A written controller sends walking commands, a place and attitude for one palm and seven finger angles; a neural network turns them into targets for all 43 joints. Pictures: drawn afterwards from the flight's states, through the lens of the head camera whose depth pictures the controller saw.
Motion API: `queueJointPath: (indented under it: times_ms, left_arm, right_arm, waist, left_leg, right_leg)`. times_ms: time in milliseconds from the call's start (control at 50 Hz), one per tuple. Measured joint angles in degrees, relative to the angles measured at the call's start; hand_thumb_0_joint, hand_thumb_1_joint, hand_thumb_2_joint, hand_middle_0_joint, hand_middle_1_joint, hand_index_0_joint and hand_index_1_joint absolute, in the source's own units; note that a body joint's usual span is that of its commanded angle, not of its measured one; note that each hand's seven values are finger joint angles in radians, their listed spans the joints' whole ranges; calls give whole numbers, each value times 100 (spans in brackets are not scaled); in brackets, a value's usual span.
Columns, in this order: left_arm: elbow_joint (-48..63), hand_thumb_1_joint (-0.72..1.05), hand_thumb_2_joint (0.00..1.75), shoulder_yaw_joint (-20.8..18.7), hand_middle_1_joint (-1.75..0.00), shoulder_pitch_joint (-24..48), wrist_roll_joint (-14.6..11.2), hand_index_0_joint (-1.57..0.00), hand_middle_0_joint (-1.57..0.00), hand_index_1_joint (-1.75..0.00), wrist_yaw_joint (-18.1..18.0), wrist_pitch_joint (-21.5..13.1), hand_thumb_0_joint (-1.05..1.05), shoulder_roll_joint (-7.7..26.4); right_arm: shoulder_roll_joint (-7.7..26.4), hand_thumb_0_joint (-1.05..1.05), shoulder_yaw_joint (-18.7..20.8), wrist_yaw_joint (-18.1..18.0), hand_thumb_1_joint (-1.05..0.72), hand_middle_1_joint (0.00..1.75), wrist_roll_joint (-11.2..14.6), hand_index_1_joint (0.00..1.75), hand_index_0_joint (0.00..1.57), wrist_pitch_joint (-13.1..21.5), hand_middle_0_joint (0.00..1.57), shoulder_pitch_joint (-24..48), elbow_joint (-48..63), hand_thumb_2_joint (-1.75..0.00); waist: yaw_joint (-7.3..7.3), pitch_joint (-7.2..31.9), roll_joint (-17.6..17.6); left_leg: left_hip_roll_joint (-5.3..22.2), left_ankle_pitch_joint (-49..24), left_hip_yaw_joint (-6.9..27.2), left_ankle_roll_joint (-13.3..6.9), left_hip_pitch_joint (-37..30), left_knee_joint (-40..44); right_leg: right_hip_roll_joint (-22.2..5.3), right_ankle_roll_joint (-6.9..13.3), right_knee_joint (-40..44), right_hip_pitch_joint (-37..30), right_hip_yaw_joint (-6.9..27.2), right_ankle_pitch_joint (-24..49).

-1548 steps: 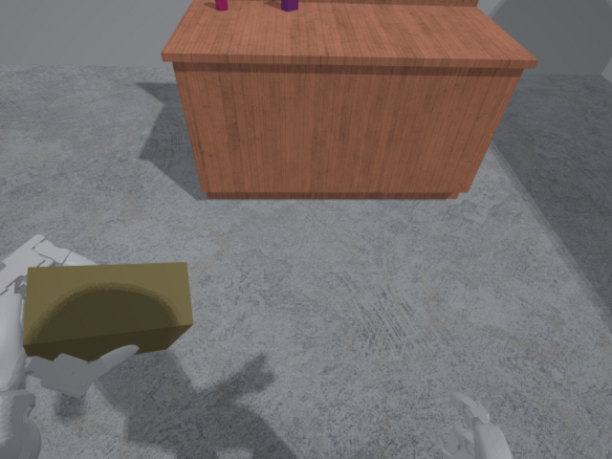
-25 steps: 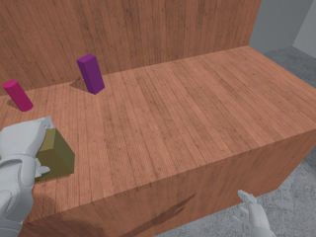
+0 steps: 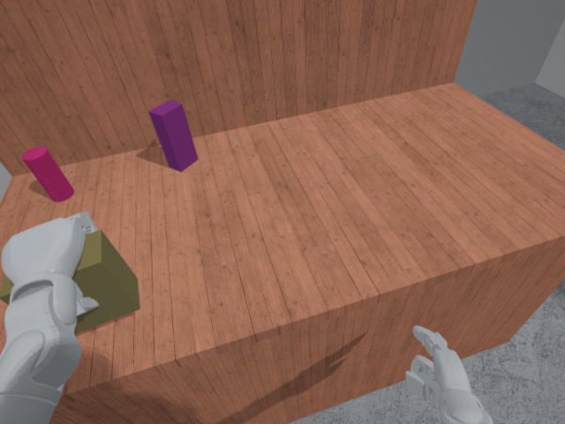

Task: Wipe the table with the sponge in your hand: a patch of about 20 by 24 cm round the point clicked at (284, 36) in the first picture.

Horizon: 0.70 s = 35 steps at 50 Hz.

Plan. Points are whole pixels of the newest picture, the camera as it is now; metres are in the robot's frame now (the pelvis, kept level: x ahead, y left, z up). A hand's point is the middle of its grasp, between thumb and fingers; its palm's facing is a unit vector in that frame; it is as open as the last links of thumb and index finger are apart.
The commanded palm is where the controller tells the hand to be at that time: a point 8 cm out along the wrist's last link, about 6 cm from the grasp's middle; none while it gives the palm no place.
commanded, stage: move the sponge above the wiping area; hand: left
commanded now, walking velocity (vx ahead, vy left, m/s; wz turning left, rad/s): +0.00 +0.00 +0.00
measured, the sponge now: (86, 294) +0.24 +0.35 +0.05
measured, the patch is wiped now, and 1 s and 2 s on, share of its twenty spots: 0.00 0.00 0.00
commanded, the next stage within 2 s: none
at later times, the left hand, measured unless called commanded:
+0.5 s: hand (75, 292) +0.23 +0.34 +0.08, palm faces -0.07 -0.11 -0.99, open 10.2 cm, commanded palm +0.21 +0.32 +0.16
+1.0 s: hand (91, 307) +0.22 +0.32 +0.07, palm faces -0.12 -0.13 -0.98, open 10.2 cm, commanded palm +0.21 +0.32 +0.16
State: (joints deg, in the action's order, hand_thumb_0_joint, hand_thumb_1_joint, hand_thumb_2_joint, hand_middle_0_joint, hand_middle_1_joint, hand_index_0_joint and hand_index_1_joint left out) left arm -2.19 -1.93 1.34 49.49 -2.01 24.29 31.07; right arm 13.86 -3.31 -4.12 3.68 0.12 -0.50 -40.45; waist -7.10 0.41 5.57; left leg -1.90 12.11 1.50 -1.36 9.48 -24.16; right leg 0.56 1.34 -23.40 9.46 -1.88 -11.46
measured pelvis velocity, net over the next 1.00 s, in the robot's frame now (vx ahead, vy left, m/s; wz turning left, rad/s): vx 0.01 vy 0.01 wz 0.01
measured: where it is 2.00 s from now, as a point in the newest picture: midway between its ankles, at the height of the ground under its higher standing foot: outside the picture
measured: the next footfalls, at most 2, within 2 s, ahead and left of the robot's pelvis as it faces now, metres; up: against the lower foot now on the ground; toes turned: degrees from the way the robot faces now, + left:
none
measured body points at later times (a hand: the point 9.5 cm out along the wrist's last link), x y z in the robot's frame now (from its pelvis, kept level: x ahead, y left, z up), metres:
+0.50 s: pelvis +0.01 +0.00 +0.00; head +0.01 -0.04 +0.45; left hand +0.23 +0.34 +0.14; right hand +0.25 -0.21 -0.09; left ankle +0.01 +0.10 -0.74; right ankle +0.02 -0.11 -0.74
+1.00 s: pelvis +0.01 +0.01 +0.00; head +0.00 -0.03 +0.45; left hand +0.22 +0.32 +0.12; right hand +0.25 -0.20 -0.08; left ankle +0.01 +0.10 -0.74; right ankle +0.02 -0.11 -0.74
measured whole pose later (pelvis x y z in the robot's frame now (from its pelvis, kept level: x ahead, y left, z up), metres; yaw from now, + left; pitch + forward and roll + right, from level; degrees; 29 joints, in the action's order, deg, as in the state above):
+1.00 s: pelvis +0.01 +0.01 +0.00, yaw +1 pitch -2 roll -1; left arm 4.5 0.1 -8.8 49.6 5.7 17.8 31.2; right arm 16.3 -2.2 -4.6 2.9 0.1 -3.1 -37.9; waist -6.8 -0.1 5.5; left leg -2.4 13.5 2.1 -2.2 10.1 -25.9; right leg 0.2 0.7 -23.9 9.3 -2.3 -12.5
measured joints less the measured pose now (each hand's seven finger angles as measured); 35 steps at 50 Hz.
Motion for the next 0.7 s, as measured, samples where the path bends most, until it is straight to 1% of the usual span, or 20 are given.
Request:
queueJointPath:
  times_ms: [40,80,100,140,180,220,260,300,360,380,420,440,480,520,560,580,620,640,660,700]
  left_arm:
    - [-41,-52,104,127,-133,-48,-8,-74,-70,-133,267,161,-1,-18]
    - [-8,-52,104,289,-133,-173,33,-74,-70,-133,526,105,-1,-55]
    - [27,-52,104,361,-133,-241,58,-74,-70,-133,626,-10,-1,-84]
    - [122,-52,104,454,-133,-376,103,-74,-70,-133,726,-370,-1,-139]
    - [321,-52,104,442,-133,-519,195,-74,-70,-133,662,-784,-1,-114]
    - [480,-52,104,346,-133,-595,271,-74,-70,-132,443,-1137,-1,-53]
    - [567,-52,104,177,-132,-611,292,-74,-70,-132,175,-1277,-1,13]
    - [585,-52,104,-12,-132,-576,233,-74,-71,-132,-47,-1149,-1,71]
    - [447,-52,105,-245,-133,-465,49,-74,-70,-132,-152,-671,-1,127]
    - [367,-52,105,-289,-133,-434,-11,-74,-70,-132,-112,-481,-1,147]
    - [227,-52,105,-291,-133,-419,-103,-74,-70,-133,78,-138,-1,174]
    - [180,-52,105,-256,-133,-444,-129,-74,-70,-133,206,-25,-1,181]
    - [177,-52,105,-141,-133,-562,-148,-74,-70,-133,476,48,-1,159]
    - [281,-52,105,40,-133,-701,-117,-74,-70,-133,691,-123,-1,76]
    - [443,-52,105,209,-133,-812,-36,-74,-70,-133,758,-495,-1,-12]
    - [552,-52,105,263,-133,-841,50,-74,-70,-133,718,-700,-1,-26]
    - [703,-52,105,291,-133,-839,172,-74,-70,-133,523,-1136,-1,-22]
    - [724,-52,105,270,-133,-806,218,-74,-70,-133,385,-1300,-1,-7]
    - [723,-52,105,213,-133,-765,235,-74,-70,-133,248,-1400,-1,23]
    - [634,-52,105,87,-133,-615,224,-74,-70,-132,0,-1346,-1,81]
  right_arm:
    - [72,1,-4,5,-91,30,15,30,20,-20,21,8,88,-90]
    - [137,1,-1,-8,-91,30,7,30,20,-17,21,-5,149,-90]
    - [158,1,9,-18,-91,30,-8,30,20,-4,21,-28,170,-90]
    - [171,1,31,-53,-91,30,-59,30,20,31,20,-95,181,-90]
    - [147,1,49,-101,-91,30,-120,30,20,81,20,-168,160,-90]
    - [100,1,80,-131,-91,30,-169,30,20,134,20,-255,119,-90]
    - [62,1,112,-112,-91,30,-180,30,20,145,20,-301,57,-90]
    - [50,1,138,-64,-91,30,-161,30,20,119,20,-308,4,-90]
    - [86,1,134,6,-91,30,-96,30,20,36,20,-262,-60,-90]
    - [109,1,124,21,-91,30,-71,30,20,3,20,-234,-65,-90]
    - [164,1,107,40,-91,30,-19,30,20,-54,20,-198,-27,-90]
    - [193,1,100,43,-91,30,0,30,20,-74,20,-186,7,-90]
    - [245,1,90,32,-91,30,18,30,20,-81,20,-161,77,-90]
    - [274,1,108,2,-91,30,-5,30,20,-35,20,-199,163,-90]
    - [262,1,121,-54,-91,30,-55,30,20,44,20,-248,199,-90]
    - [238,1,128,-93,-91,30,-88,30,20,87,20,-276,204,-90]
    - [160,1,137,-153,-91,30,-151,30,20,167,20,-325,177,-90]
    - [115,1,138,-163,-91,30,-169,30,20,183,20,-332,148,-90]
    - [71,1,129,-159,-91,30,-169,30,20,187,20,-315,105,-90]
    - [-1,1,119,-125,-91,30,-149,30,20,152,20,-271,44,-90]
  waist:
    - [53,-4,52]
    - [77,-14,76]
    - [79,-21,74]
    - [57,-40,34]
    - [2,-78,-34]
    - [-48,-87,-101]
    - [-87,-87,-133]
    - [-98,-75,-120]
    - [-53,-30,-65]
    - [-25,-19,-40]
    - [37,-4,7]
    - [67,-4,27]
    - [106,-31,63]
    - [106,-46,73]
    - [55,-74,41]
    - [15,-88,16]
    - [-62,-87,-44]
    - [-86,-79,-72]
    - [-107,-79,-97]
    - [-122,-68,-118]
  left_leg:
    - [-23,-16,26,-18,38,4]
    - [-38,-9,40,-34,70,-16]
    - [-43,2,47,-40,82,-33]
    - [-43,30,54,-43,77,-57]
    - [-18,68,34,-34,32,-75]
    - [10,104,26,-15,-14,-85]
    - [43,131,11,7,-65,-82]
    - [71,150,-10,21,-93,-82]
    - [69,143,-14,25,-88,-58]
    - [63,136,-11,21,-74,-53]
    - [38,118,10,7,-30,-48]
    - [24,109,24,-1,-5,-50]
    - [4,106,40,-17,35,-74]
    - [-16,116,67,-35,73,-112]
    - [-25,132,77,-43,74,-140]
    - [-20,144,76,-44,67,-156]
    - [-6,165,75,-34,42,-173]
    - [4,171,73,-25,28,-172]
    - [18,175,59,-15,4,-164]
    - [46,176,32,2,-30,-145]
  right_leg:
    - [-23,-15,3,27,-26,1]
    - [-38,-25,-18,54,-40,-13]
    - [-42,-28,-32,61,-47,-26]
    - [-41,-26,-52,53,-54,-54]
    - [-15,-8,-60,15,-32,-75]
    - [14,14,-45,-37,-22,-91]
    - [49,34,-6,-94,-4,-88]
    - [77,42,30,-129,19,-75]
    - [75,31,48,-121,24,-68]
    - [68,26,45,-106,21,-68]
    - [44,10,29,-62,1,-73]
    - [29,2,17,-39,-13,-78]
    - [10,-9,-11,-6,-30,-87]
    - [-9,-22,-39,17,-58,-104]
    - [-17,-26,-63,14,-68,-122]
    - [-12,-21,-70,2,-67,-129]
    - [3,-8,-67,-28,-64,-136]
    - [13,0,-55,-46,-62,-133]
    - [28,12,-40,-65,-47,-126]
    - [55,24,-3,-94,-17,-102]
